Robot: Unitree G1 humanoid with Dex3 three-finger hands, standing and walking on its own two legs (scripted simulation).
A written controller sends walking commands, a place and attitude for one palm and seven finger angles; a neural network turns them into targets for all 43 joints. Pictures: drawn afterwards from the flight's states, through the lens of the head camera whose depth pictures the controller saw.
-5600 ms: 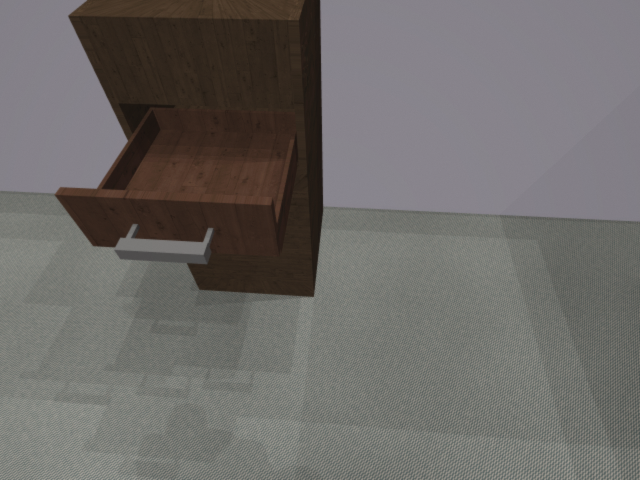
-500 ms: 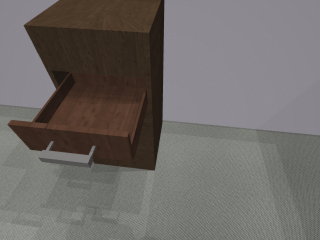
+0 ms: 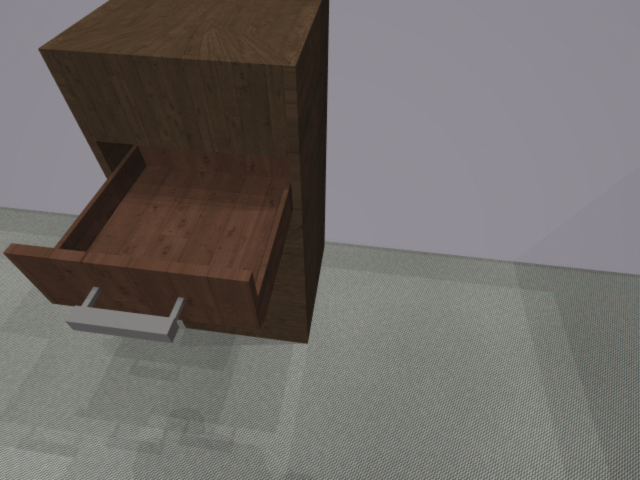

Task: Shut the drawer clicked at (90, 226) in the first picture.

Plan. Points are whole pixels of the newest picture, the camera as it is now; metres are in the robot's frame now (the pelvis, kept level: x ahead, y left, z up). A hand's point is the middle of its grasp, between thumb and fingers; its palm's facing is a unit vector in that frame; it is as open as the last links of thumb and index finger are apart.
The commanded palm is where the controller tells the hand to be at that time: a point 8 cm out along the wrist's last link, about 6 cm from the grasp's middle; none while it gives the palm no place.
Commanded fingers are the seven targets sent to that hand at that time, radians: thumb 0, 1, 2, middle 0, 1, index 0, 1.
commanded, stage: shuffle to correct the standing spot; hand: left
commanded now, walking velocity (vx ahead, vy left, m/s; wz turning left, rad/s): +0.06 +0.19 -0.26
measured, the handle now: (130, 311) +0.36 +0.33 -0.06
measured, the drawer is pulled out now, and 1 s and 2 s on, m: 0.29 0.29 0.29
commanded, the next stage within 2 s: come to a stop and stand still in 0.98 s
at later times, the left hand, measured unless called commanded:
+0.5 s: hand out of the picture +0.06 +0.27 -0.18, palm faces +0.04 -0.97 -0.25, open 7.4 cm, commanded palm none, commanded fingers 0.00 0.90 0.90 -0.20 -0.30 -0.20 -0.30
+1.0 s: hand out of the picture +0.06 +0.30 -0.16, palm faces +0.02 -0.96 -0.27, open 7.3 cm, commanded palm none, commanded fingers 0.00 0.90 0.90 -0.20 -0.30 -0.20 -0.30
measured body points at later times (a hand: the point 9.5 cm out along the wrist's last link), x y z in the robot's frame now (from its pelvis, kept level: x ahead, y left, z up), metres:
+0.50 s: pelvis +0.03 +0.07 -0.01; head +0.06 +0.07 +0.44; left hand +0.06 +0.32 -0.16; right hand +0.06 -0.16 -0.16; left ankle +0.00 +0.14 -0.74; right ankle -0.03 -0.06 -0.68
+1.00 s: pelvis +0.03 +0.10 +0.00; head +0.06 +0.08 +0.45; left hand +0.06 +0.35 -0.14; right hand +0.08 -0.13 -0.15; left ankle +0.04 +0.29 -0.66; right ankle +0.05 +0.00 -0.74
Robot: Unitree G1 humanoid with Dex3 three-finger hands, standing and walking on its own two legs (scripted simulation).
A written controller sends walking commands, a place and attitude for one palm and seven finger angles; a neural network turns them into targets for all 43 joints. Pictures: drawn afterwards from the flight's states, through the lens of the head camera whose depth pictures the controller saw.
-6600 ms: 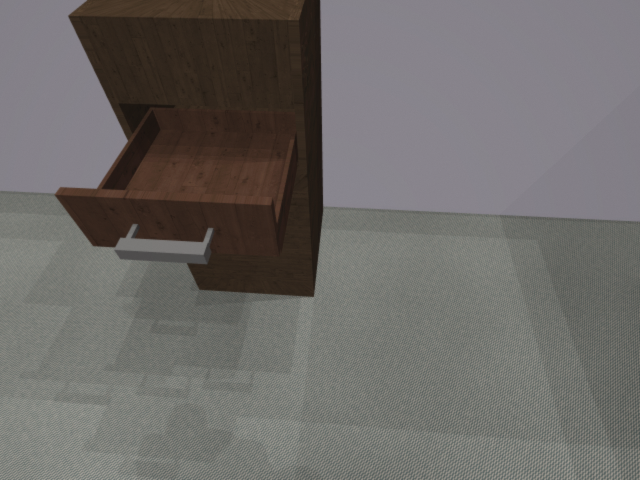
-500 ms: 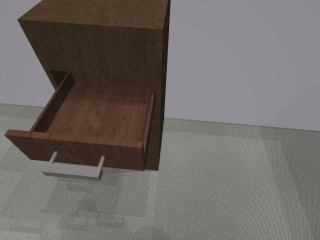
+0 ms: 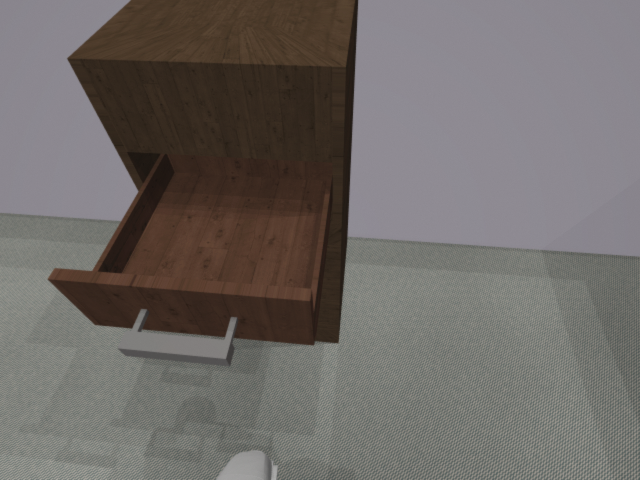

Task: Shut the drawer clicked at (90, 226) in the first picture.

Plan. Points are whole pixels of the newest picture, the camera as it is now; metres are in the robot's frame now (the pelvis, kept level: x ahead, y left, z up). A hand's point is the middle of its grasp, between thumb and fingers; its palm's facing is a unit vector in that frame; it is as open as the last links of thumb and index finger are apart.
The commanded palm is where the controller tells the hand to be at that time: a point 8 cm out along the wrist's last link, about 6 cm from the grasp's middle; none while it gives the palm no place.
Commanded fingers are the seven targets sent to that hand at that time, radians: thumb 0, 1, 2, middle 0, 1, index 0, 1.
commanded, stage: come to a stop and stand still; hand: left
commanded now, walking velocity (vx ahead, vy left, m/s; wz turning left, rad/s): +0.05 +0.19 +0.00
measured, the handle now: (182, 333) +0.32 +0.24 -0.07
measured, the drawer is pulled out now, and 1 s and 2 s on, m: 0.29 0.29 0.29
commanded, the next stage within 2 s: look again from close up in 1.00 s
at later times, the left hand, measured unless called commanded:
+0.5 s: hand out of the picture +0.04 +0.25 -0.18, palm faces +0.03 -0.98 -0.19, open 7.2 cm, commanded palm none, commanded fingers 0.00 0.90 0.90 -0.20 -0.30 -0.20 -0.30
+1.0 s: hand out of the picture +0.03 +0.25 -0.17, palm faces +0.02 -0.98 -0.21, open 7.3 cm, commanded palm none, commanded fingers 0.00 0.90 0.90 -0.20 -0.30 -0.20 -0.30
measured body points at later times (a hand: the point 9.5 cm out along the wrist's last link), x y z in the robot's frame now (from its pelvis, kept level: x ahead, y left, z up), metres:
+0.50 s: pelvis +0.01 +0.07 -0.01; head +0.02 +0.07 +0.44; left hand +0.04 +0.30 -0.16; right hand -0.01 -0.15 -0.16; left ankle +0.01 +0.21 -0.74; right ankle +0.00 -0.02 -0.74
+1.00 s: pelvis +0.01 +0.07 -0.01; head +0.01 +0.07 +0.44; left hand +0.03 +0.30 -0.16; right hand +0.02 -0.16 -0.16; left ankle -0.02 +0.18 -0.74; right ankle +0.00 -0.02 -0.74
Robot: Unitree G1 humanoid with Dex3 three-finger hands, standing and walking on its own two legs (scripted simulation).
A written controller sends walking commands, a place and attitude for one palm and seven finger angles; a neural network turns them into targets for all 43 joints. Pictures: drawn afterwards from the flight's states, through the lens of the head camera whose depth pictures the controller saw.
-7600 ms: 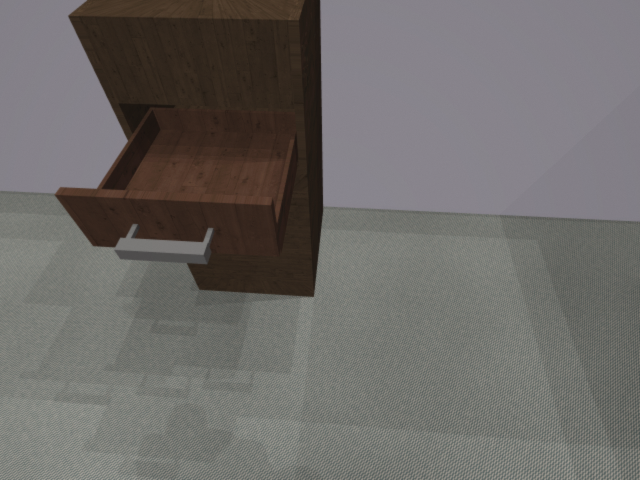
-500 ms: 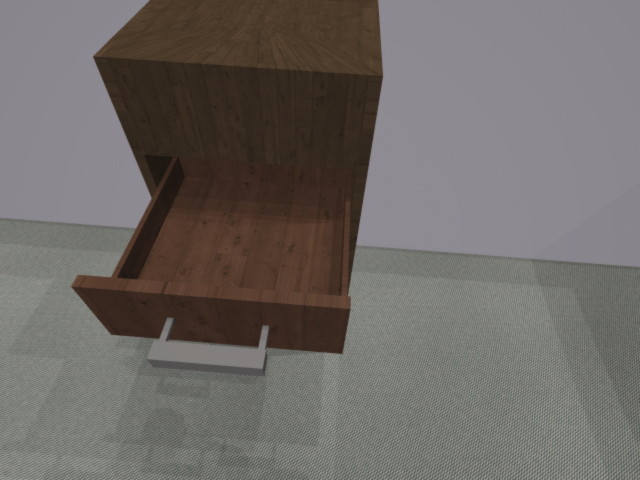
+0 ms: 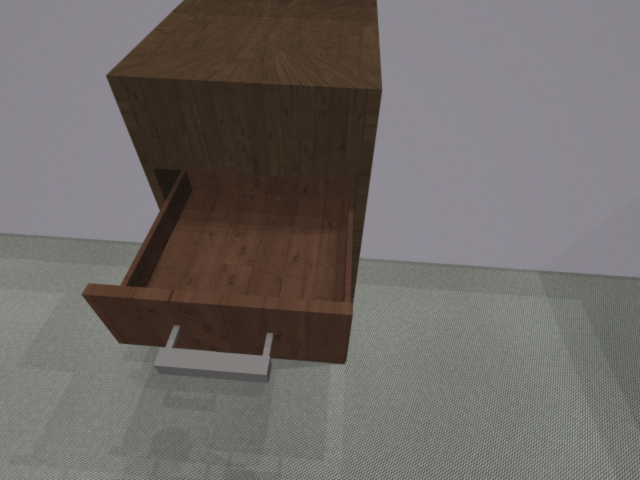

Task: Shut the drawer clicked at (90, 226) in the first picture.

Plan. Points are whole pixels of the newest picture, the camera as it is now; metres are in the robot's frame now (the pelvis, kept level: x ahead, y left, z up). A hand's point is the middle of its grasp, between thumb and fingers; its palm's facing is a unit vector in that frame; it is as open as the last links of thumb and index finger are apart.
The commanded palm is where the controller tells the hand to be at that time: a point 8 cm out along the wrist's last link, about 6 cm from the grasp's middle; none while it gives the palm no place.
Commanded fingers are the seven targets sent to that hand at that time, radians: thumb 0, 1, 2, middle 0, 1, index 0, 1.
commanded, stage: look again from close up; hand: left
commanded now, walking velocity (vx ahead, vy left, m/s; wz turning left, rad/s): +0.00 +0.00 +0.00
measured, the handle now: (218, 350) +0.31 +0.17 -0.06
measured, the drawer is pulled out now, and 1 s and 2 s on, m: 0.29 0.29 0.28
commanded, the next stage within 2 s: raise the hand and make a fist in 0.64 s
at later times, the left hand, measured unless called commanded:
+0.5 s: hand out of the picture +0.02 +0.19 -0.17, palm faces +0.00 -0.98 -0.19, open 7.3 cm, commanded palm none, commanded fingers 0.00 0.90 0.90 -0.20 -0.30 -0.20 -0.30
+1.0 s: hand (179, 434) +0.18 +0.18 -0.01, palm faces +0.13 -0.99 -0.01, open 6.7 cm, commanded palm +0.10 +0.22 -0.05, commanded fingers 0.00 0.90 0.90 -0.48 -0.60 -0.48 -0.60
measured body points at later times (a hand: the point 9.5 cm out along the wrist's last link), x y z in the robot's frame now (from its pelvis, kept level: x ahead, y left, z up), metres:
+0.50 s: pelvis +0.01 +0.01 +0.00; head +0.02 +0.02 +0.45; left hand +0.02 +0.24 -0.16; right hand +0.02 -0.21 -0.15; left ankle -0.02 +0.11 -0.74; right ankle -0.01 -0.09 -0.74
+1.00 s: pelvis -0.02 +0.01 -0.03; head +0.00 +0.00 +0.42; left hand +0.17 +0.23 -0.01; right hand +0.14 -0.25 -0.11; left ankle -0.02 +0.11 -0.74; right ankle -0.01 -0.08 -0.74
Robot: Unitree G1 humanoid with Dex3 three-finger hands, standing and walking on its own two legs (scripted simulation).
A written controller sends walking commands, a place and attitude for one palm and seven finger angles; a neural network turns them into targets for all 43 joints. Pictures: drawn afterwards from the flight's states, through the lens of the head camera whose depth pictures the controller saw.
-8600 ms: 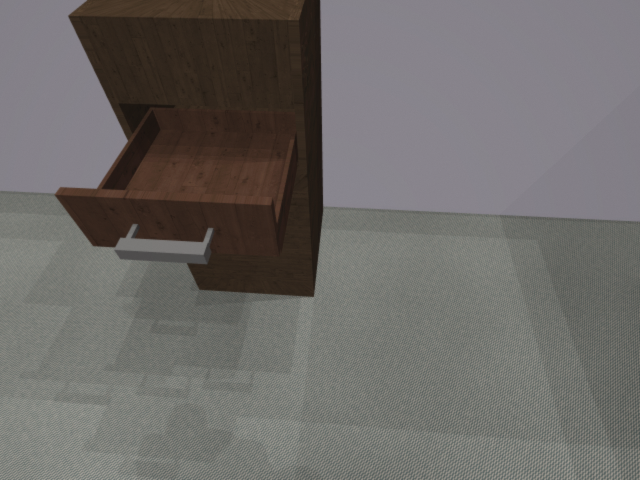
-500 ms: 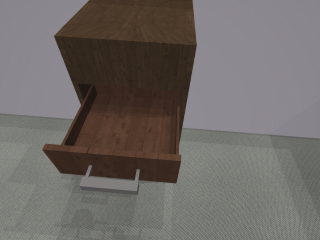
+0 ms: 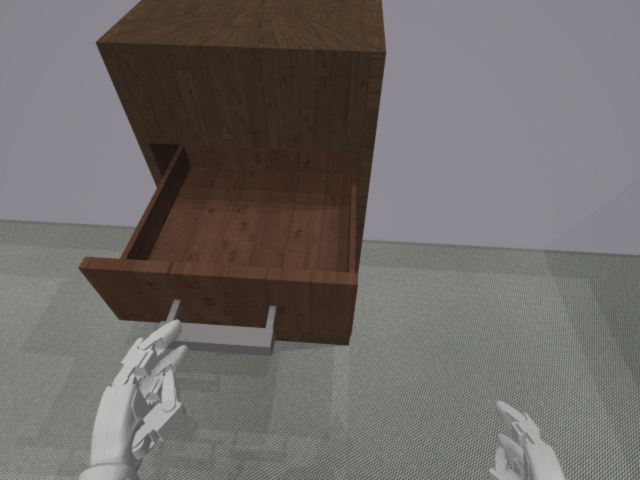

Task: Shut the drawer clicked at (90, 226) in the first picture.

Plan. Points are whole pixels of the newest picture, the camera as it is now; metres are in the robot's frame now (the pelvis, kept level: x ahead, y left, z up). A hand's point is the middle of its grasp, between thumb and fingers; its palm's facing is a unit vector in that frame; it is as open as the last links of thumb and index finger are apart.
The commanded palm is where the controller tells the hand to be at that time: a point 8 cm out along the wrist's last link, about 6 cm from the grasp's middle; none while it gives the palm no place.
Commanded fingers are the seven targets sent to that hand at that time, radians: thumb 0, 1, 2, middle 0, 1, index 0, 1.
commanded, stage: raise the hand and make a fist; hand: left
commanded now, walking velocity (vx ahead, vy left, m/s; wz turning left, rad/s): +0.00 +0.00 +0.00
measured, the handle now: (220, 323) +0.34 +0.16 -0.03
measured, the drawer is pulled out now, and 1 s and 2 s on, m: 0.29 0.28 0.28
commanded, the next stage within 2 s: bring the fist close to the handle in 1.64 s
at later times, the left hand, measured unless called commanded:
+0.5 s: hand (188, 448) +0.17 +0.15 +0.01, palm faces -0.07 -1.00 -0.02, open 4.2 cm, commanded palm +0.13 +0.21 +0.02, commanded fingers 0.00 0.90 0.90 -0.98 -1.14 -0.98 -1.14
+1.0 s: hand (191, 452) +0.16 +0.13 +0.05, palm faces -0.05 -1.00 +0.00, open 3.1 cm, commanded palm +0.12 +0.19 +0.05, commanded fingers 0.00 0.90 0.90 -1.40 -1.60 -1.40 -1.60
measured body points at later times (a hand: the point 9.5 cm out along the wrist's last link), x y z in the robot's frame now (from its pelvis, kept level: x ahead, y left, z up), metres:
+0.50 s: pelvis -0.02 -0.01 -0.04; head +0.03 -0.01 +0.41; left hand +0.17 +0.20 +0.01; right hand +0.16 -0.22 -0.12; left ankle +0.00 +0.10 -0.71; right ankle +0.01 -0.09 -0.71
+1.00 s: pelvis +0.00 +0.01 -0.03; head +0.04 +0.01 +0.41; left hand +0.15 +0.19 +0.05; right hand +0.22 -0.20 -0.08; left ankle +0.00 +0.10 -0.71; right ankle +0.01 -0.09 -0.71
